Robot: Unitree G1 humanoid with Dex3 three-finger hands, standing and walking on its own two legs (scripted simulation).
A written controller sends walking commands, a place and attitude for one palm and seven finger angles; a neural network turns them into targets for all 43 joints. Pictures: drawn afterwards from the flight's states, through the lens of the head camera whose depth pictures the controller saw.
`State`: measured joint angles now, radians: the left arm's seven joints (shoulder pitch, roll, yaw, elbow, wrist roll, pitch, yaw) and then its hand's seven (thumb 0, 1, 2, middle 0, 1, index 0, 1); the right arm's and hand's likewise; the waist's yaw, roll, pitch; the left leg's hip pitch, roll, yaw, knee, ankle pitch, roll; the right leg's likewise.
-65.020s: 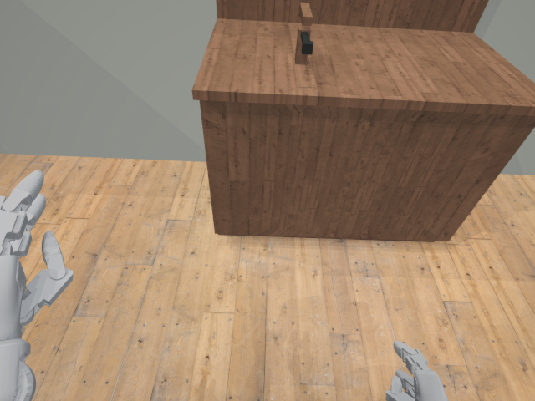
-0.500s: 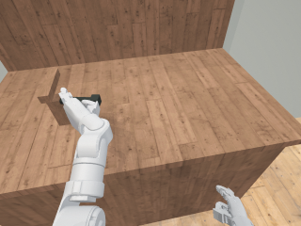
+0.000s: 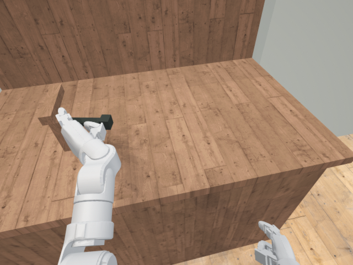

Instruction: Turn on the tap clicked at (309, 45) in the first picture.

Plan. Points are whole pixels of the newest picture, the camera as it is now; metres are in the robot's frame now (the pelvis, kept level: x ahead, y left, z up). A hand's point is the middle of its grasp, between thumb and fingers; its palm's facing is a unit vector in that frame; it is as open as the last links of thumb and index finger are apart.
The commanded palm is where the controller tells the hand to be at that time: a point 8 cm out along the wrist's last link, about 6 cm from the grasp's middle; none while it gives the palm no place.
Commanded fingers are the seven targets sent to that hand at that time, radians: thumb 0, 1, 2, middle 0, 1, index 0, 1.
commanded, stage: lift the hand up off the lever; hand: left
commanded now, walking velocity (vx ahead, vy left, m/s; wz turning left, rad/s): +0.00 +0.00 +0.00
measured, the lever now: (106, 122) +0.41 +0.23 +0.12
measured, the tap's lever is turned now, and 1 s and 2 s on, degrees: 75 75 75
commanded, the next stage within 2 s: draw the hand back beside the body in 0.46 s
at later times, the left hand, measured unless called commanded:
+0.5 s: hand (98, 117) +0.35 +0.21 +0.19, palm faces +0.76 -0.65 +0.00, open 7.8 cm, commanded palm +0.29 +0.22 +0.20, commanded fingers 0.00 0.90 0.90 -0.15 -0.15 -0.15 -0.15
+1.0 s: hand (74, 159) +0.25 +0.22 +0.18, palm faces +0.35 -0.91 -0.23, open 7.7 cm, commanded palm +0.23 +0.25 +0.19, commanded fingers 0.00 0.90 0.90 -0.17 -0.22 -0.17 -0.22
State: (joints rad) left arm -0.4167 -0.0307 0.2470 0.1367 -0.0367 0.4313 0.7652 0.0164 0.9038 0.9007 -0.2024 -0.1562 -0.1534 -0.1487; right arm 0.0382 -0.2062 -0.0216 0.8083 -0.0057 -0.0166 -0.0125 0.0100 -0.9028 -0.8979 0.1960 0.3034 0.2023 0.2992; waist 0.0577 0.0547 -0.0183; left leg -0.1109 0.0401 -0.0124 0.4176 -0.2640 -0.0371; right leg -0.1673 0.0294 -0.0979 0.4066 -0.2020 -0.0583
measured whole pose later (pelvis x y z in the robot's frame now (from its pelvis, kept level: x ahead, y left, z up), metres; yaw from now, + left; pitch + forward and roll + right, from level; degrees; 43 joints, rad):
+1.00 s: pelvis -0.02 +0.01 +0.00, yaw -1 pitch -7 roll +0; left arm 0.10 0.31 0.15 -0.28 -0.10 0.11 0.16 0.02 0.90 0.90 -0.17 -0.19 -0.17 -0.19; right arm 0.15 -0.25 0.02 0.64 0.02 0.00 -0.05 0.01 -0.90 -0.90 0.19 0.30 0.20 0.30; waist 0.06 0.06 0.04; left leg -0.04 0.03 0.00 0.40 -0.24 -0.02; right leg -0.09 0.02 -0.08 0.37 -0.17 -0.05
